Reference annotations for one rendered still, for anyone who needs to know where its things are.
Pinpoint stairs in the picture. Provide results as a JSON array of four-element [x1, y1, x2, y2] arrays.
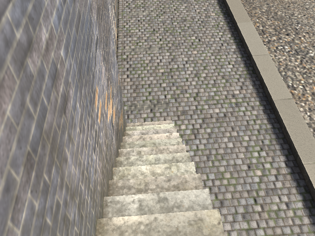
[[95, 120, 225, 236]]

